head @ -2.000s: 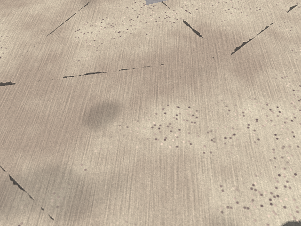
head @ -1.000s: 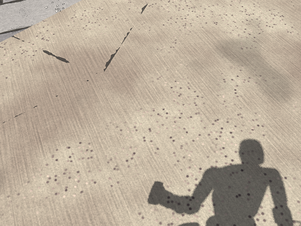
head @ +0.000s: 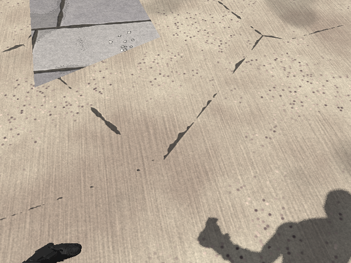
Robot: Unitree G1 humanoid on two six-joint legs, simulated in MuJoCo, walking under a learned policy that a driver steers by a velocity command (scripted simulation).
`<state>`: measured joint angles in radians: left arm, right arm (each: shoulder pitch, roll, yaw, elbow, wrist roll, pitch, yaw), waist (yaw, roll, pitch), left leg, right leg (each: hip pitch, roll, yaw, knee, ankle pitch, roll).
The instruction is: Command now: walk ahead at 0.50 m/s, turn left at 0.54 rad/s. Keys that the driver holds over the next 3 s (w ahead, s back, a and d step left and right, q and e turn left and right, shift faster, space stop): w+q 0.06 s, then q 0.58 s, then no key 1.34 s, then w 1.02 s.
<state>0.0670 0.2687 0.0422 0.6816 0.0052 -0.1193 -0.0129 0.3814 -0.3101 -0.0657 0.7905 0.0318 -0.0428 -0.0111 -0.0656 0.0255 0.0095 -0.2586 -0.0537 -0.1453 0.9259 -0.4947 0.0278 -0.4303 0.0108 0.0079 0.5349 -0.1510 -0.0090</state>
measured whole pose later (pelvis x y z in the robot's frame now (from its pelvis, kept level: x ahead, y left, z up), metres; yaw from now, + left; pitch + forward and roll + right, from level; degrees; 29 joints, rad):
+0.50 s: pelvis +0.18 +0.04 +0.00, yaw +18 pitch +2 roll -1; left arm 0.14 0.32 0.06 0.76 0.00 -0.03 0.01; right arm 0.12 -0.31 -0.07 0.58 0.00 0.01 0.02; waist 0.01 -0.01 0.09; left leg -0.47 -0.06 -0.02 0.55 -0.13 0.07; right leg -0.44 -0.02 0.01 1.19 -0.54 0.06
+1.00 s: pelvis +0.25 +0.01 +0.01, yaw +29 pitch +1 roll +1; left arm 0.18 0.25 0.04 0.74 0.01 -0.01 0.01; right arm 0.18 -0.30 -0.07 0.64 0.00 0.05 -0.02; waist 0.02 0.03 0.03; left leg -0.40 -0.05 -0.10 0.85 -0.47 -0.07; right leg -0.28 -0.02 0.03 0.50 -0.24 0.00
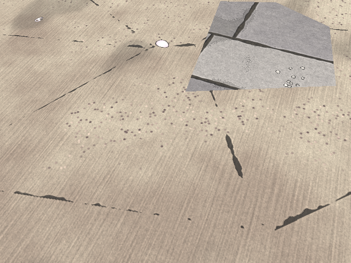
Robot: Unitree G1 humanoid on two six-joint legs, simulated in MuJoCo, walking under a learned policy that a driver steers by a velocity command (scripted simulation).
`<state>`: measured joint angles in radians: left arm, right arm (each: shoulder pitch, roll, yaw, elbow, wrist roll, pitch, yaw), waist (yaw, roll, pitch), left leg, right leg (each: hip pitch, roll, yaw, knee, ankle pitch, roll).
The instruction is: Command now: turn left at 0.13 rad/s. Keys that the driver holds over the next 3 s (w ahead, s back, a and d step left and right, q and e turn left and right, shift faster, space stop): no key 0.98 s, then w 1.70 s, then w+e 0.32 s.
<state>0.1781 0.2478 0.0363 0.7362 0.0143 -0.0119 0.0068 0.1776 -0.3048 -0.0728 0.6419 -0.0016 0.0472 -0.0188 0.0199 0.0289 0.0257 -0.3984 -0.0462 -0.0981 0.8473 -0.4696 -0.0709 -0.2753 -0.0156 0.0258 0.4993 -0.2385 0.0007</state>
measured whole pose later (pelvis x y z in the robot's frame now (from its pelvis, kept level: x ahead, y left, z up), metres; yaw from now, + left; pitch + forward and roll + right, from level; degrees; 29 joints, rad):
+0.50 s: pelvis +0.00 +0.03 -0.01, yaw +0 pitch -2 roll +0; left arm 0.19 0.25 0.04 0.86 0.01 0.00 0.02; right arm 0.22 -0.22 -0.03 0.76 -0.01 0.01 -0.02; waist 0.02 0.00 0.03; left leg -0.19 -0.01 -0.06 0.55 -0.32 -0.01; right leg -0.24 -0.03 0.03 0.53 -0.26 0.05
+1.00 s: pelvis +0.00 +0.03 +0.00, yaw +0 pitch -2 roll +0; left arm 0.22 0.22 0.04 1.04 0.00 0.01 0.05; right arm 0.25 -0.21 -0.03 0.96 0.00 0.00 -0.03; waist 0.02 0.00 0.04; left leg -0.17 -0.02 -0.06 0.51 -0.31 -0.01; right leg -0.22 -0.04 0.03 0.51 -0.26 0.05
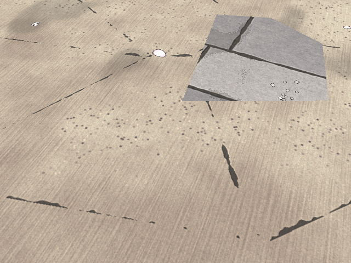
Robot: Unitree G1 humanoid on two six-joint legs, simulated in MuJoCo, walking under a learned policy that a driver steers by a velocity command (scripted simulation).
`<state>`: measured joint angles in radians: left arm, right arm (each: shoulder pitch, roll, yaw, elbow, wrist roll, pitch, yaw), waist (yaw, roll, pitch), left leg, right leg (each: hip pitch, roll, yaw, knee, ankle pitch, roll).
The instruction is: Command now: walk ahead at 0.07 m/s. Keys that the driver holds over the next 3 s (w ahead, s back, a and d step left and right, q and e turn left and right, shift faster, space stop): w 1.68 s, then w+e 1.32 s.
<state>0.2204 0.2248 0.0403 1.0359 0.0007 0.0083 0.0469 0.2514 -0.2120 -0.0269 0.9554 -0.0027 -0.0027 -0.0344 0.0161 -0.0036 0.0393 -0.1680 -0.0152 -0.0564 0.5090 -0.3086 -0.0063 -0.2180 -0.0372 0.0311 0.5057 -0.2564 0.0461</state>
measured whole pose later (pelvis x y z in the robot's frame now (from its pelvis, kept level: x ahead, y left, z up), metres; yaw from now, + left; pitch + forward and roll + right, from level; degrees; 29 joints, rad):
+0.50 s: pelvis +0.14 -0.03 +0.01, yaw +0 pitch +1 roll +0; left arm 0.50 0.18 0.01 1.07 0.00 -0.08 0.01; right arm 0.07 -0.26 -0.05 0.89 0.03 -0.08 0.02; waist 0.09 0.03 0.01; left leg -0.62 0.08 0.01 0.73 -0.07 0.02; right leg 0.08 0.02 -0.02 0.18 -0.28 -0.03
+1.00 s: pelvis +0.43 +0.02 +0.01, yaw +0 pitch +1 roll +2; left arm 0.11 0.27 0.06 0.87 -0.01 -0.09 0.01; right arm 0.35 -0.24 -0.04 1.02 0.00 -0.10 0.01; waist -0.07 -0.04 0.01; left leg -0.04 -0.09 0.05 0.20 -0.18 0.07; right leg -0.69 -0.14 0.04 0.76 0.02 -0.01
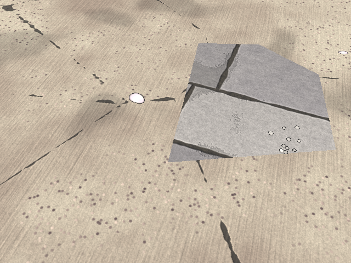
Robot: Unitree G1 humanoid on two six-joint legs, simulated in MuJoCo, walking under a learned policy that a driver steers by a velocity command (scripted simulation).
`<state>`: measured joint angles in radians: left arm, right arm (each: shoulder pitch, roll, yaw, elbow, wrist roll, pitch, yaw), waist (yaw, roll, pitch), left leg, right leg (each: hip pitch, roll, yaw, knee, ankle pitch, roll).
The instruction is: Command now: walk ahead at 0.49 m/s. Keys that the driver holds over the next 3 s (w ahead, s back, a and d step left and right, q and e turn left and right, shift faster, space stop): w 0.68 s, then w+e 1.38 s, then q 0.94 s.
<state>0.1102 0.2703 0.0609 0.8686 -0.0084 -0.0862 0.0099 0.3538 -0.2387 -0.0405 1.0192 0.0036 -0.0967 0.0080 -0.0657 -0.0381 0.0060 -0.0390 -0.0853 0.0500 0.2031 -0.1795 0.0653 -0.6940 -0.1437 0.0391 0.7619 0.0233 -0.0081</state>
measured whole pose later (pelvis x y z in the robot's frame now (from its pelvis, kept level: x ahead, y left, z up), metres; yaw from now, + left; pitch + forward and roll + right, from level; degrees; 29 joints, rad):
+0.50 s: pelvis +0.30 -0.06 +0.00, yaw +0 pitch +1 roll -1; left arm 0.35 0.24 0.05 0.96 0.00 -0.09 -0.02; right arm 0.12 -0.28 -0.06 0.91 0.01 -0.08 0.00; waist 0.05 0.04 0.01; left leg -0.68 0.14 -0.04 0.85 -0.06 0.01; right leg -0.09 0.06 -0.06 0.22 -0.16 -0.07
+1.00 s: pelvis +0.59 +0.01 +0.00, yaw -6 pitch +0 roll +2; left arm 0.22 0.28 0.08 0.90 -0.03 -0.04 0.01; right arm 0.27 -0.24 -0.06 0.99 -0.02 -0.11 0.01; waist -0.03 -0.05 0.02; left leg -0.11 -0.03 0.17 0.29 -0.18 0.05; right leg -0.67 -0.12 0.08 1.04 -0.15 -0.03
